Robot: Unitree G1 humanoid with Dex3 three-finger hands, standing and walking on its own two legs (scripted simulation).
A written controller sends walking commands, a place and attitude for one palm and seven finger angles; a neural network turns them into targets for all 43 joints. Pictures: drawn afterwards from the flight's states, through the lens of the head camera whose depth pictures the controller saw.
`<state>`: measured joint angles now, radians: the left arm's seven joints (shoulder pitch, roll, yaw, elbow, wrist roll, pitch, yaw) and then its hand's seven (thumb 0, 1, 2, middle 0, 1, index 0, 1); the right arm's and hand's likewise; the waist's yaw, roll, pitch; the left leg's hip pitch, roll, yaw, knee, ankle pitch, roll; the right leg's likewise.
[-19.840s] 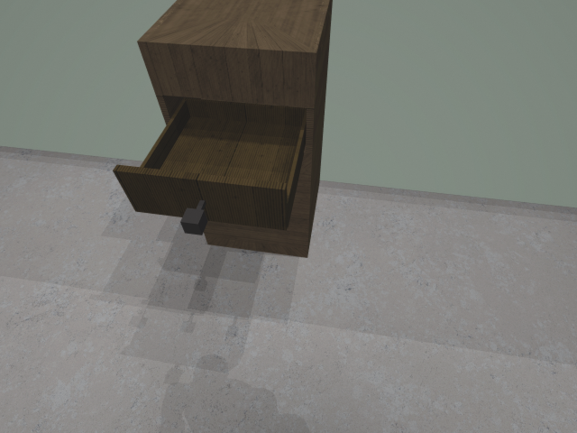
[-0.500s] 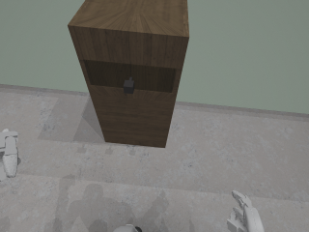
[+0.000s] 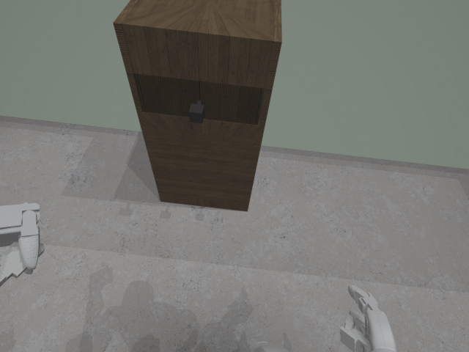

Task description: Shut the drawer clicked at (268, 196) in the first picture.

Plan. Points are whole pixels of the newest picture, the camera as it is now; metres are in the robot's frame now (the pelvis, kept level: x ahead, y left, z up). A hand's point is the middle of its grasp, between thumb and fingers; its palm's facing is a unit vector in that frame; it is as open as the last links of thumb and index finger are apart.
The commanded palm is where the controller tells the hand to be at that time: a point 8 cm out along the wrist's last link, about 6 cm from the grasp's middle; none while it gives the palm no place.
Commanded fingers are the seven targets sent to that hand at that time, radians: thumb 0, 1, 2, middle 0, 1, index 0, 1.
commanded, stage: stop stepping back and stand still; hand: left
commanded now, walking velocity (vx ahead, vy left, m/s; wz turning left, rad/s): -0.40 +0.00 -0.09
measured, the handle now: (198, 109) +0.78 +0.15 -0.11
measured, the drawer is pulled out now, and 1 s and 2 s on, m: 0.00 0.00 0.00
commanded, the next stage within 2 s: let the arm hang, fingers relaxed in 0.86 s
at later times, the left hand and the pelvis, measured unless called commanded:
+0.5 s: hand out of the picture +0.09 +0.21 +0.17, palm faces +0.34 -0.83 -0.45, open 3.3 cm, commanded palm +0.04 +0.26 +0.18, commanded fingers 0.00 0.90 0.90 -1.40 -1.60 -1.40 -1.60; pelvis -0.09 -0.02 +0.01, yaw -1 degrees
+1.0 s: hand (14, 335) +0.12 +0.23 +0.14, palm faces +0.32 -0.82 -0.47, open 3.3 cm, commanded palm none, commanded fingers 0.00 0.90 0.90 -1.28 -1.47 -1.28 -1.47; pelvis -0.08 -0.01 +0.00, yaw +0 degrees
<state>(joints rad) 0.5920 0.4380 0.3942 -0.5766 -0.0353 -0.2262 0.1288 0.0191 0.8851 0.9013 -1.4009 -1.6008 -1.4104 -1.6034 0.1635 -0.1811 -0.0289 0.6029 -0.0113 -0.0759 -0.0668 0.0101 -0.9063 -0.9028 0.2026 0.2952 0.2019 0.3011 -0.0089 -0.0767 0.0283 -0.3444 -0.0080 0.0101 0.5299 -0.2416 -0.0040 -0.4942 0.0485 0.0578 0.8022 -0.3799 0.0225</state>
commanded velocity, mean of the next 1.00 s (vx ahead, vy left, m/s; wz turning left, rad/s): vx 0.08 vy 0.02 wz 0.00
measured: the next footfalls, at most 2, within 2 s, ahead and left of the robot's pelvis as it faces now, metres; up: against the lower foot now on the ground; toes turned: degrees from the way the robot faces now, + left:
right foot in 0.12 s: -0.01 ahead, -0.10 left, +0.00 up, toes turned -1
left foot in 0.42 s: -0.05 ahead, +0.11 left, +0.00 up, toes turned +0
